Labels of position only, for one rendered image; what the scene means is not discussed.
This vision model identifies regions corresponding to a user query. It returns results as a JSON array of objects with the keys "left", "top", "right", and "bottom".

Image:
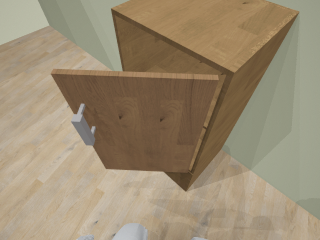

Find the left robot thigh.
[{"left": 112, "top": 223, "right": 148, "bottom": 240}]

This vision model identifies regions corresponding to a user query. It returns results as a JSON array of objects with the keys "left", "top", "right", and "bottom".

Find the handle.
[{"left": 71, "top": 103, "right": 96, "bottom": 146}]

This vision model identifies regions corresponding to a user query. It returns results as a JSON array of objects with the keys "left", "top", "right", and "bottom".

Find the cupboard door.
[{"left": 51, "top": 69, "right": 219, "bottom": 173}]

